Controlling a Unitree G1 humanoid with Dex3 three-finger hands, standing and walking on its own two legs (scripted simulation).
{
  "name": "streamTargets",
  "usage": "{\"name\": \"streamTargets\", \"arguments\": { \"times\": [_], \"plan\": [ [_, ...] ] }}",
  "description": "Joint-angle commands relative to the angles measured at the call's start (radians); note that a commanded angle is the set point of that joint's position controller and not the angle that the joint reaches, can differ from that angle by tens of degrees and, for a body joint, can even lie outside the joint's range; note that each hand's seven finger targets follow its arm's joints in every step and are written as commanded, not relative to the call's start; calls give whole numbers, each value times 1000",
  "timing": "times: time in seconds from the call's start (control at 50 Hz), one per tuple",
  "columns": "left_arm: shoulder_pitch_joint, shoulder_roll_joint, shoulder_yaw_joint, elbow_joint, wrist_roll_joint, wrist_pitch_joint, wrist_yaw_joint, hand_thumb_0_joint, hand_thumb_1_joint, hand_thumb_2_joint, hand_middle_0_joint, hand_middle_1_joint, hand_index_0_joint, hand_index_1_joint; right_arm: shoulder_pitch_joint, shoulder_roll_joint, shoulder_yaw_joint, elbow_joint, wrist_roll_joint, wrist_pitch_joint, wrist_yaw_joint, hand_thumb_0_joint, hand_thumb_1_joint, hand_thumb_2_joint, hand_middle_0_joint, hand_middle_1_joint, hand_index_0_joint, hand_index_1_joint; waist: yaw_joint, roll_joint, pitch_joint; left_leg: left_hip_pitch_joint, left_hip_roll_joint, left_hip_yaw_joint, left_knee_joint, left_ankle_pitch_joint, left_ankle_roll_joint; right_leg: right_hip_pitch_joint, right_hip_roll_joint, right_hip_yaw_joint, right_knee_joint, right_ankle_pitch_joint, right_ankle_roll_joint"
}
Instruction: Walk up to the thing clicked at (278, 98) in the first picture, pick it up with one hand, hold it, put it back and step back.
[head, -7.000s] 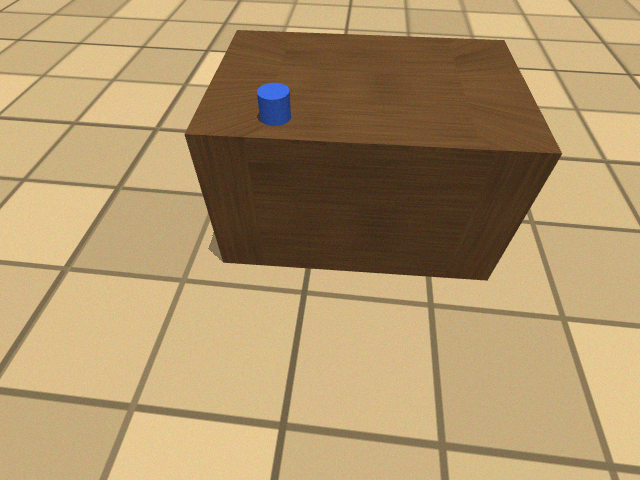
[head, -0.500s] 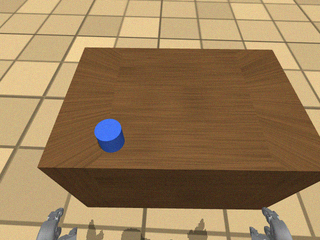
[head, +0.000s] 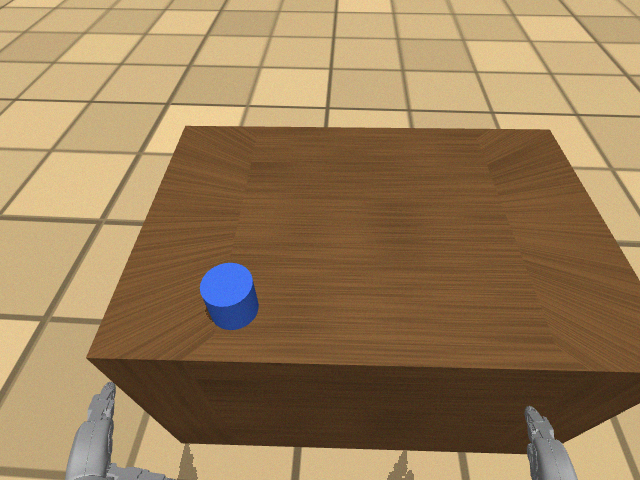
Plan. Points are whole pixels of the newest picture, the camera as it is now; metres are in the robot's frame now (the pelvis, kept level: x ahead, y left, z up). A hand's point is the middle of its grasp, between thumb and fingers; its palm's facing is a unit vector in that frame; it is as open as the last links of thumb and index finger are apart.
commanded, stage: rise first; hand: left
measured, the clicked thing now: (230, 296) +0.44 +0.18 -0.14
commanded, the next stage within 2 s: go down in 0.70 s
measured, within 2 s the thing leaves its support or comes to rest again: neither
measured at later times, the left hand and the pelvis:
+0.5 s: hand (135, 442) +0.18 +0.23 -0.04, palm faces +0.22 -0.92 -0.32, open 17.5 cm; pelvis +0.00 +0.00 +0.00, yaw +0 degrees
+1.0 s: hand (121, 434) +0.18 +0.25 -0.02, palm faces +0.28 -0.92 -0.27, open 17.5 cm; pelvis -0.01 -0.01 +0.00, yaw +1 degrees
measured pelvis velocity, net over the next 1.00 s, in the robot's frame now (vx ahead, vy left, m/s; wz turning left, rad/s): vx -0.01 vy -0.01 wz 0.02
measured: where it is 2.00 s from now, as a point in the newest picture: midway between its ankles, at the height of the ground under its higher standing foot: outside the picture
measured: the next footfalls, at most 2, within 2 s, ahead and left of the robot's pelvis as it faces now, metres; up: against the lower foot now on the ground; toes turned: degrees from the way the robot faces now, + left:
none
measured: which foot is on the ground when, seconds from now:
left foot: down 0.00-1.00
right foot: down 0.00-1.00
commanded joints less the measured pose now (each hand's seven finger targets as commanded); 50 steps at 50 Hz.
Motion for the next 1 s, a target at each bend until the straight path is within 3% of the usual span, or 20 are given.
{"name": "streamTargets", "arguments": {
  "times": [0.0,0.14,0.18,0.2,0.24,0.3,0.46,0.5,0.54,0.62,0.66,0.68,0.72,0.76,0.78,0.8,0.82,0.86,0.9,0.98],
  "plan": [
    [-25,169,68,-211,-7,-45,8,0,-557,46,-45,-55,-42,-58,-42,-144,-38,-184,3,-42,-6,0,527,-44,53,51,51,51,3,-21,-102,4,-11,8,-58,269,4,115,35,-29,-38,206,-34],
    [3,152,64,-309,-10,-48,-6,0,-567,51,-47,-56,-42,-61,-23,-124,-34,-205,3,-42,5,0,527,-47,52,51,51,51,5,24,-73,22,-10,11,-77,250,1,118,34,-31,-47,187,-39],
    [9,181,102,-321,-12,-48,-3,0,-559,49,-46,-56,-43,-59,-37,-160,-61,-217,-3,-45,0,0,528,-47,53,51,51,51,4,-5,-94,35,-10,9,-70,272,5,136,33,-32,-48,208,-35],
    [8,149,65,-334,-9,-49,-8,0,-563,50,-45,-55,-41,-59,-24,-109,-27,-180,-2,-43,5,0,531,-46,53,51,51,51,3,18,-81,37,-11,11,-72,276,5,128,33,-32,-46,213,-37],
    [11,171,89,-365,-10,-50,-5,0,-572,58,-46,-54,-39,-62,-53,-149,-58,-210,-3,-47,2,0,526,-49,52,51,51,51,5,10,-98,46,-11,7,-68,292,5,138,31,-32,-46,228,-35],
    [18,151,69,-391,-9,-55,-11,0,-570,53,-47,-54,-41,-60,-55,-119,-33,-209,-4,-46,7,0,524,-49,53,51,51,51,12,11,-85,39,-12,10,-72,281,4,143,31,-32,-51,215,-35],
    [54,176,106,-443,-9,-66,-15,0,-576,56,-48,-52,-41,-60,-48,-133,-50,-205,-9,-48,7,0,524,-51,53,51,51,51,8,12,-90,53,-12,9,-79,272,7,152,31,-35,-59,205,-35],
    [72,138,65,-448,-10,-69,-23,0,-577,60,-48,-55,-41,-62,-30,-87,-23,-149,-8,-44,12,0,523,-52,53,51,51,51,11,26,-47,38,-14,12,-85,246,10,133,29,-36,-63,185,-36],
    [66,186,121,-458,-11,-72,-17,0,-582,66,-47,-54,-37,-65,-64,-159,-66,-204,-11,-52,5,0,522,-52,53,51,51,51,12,-2,-67,43,-9,6,-87,239,7,144,34,-38,-64,172,-35],
    [93,155,95,-451,-11,-79,-24,0,-576,63,-49,-61,-44,-67,-33,-137,-61,-180,-10,-52,8,0,525,-53,52,52,51,52,5,7,-33,37,-10,7,-93,232,7,136,34,-39,-68,165,-36],
    [70,191,139,-461,-12,-85,-20,0,-579,70,-48,-59,-40,-68,-58,-148,-67,-196,-9,-57,7,0,524,-54,53,51,51,51,16,5,-45,36,-12,4,-96,213,8,143,33,-38,-69,148,-37],
    [80,171,117,-441,-10,-86,-25,0,-579,70,-48,-60,-41,-68,-36,-105,-38,-178,-8,-54,12,0,525,-54,53,52,51,52,15,7,-39,32,-14,8,-94,211,11,140,30,-37,-73,146,-35],
    [71,176,123,-451,-12,-91,-23,0,-578,75,-47,-62,-40,-70,-53,-148,-73,-199,-9,-59,6,0,529,-55,53,52,51,52,4,-6,-46,39,-17,8,-94,206,13,135,29,-35,-73,146,-34],
    [66,144,92,-454,-11,-94,-28,0,-582,70,-47,-57,-39,-66,-61,-83,-14,-180,-6,-60,14,0,526,-55,53,52,51,52,17,10,-34,36,-18,8,-98,191,13,129,28,-37,-77,130,-35],
    [42,193,142,-464,-11,-99,-22,0,-587,76,-47,-54,-36,-67,-55,-117,-44,-190,-10,-62,10,0,528,-55,53,52,51,52,13,10,-51,37,-20,10,-96,185,14,135,26,-35,-81,126,-32],
    [61,189,134,-438,-9,-98,-23,0,-611,0,-86,-71,-98,-62,-44,-133,-55,-163,-10,-60,7,0,495,-51,53,51,51,51,11,6,-37,32,-18,9,-100,176,13,124,29,-35,-78,118,-34],
    [16,63,76,-505,-43,-110,-52,0,-611,46,-73,-100,-80,-97,-97,-87,-18,-176,-18,-68,24,0,481,-57,51,50,50,50,4,6,-36,-21,-25,7,-53,149,12,76,28,-23,-57,90,-26],
    [-4,196,205,-454,-39,-117,-52,0,-611,58,-72,-117,-80,-114,-71,-196,-101,-185,-27,-76,14,0,473,-59,51,50,50,50,-13,-36,-72,-12,-17,-5,-41,135,14,82,31,-25,-52,77,-21],
    [-89,214,205,-468,-24,-144,-66,0,-611,49,-68,-112,-81,-103,-97,-134,-47,-259,-20,-79,20,0,486,-56,51,50,50,50,-15,-39,-119,-9,-25,-1,-21,135,17,86,22,-15,-45,82,-18],
    [-230,275,277,-392,-49,-185,-93,0,-611,66,-63,-109,-77,-101,-67,-128,-67,-165,-23,-76,14,0,501,-52,51,49,50,49,-19,-3,-110,-45,-31,-9,2,97,16,36,8,-11,-18,62,-20]
  ]
}}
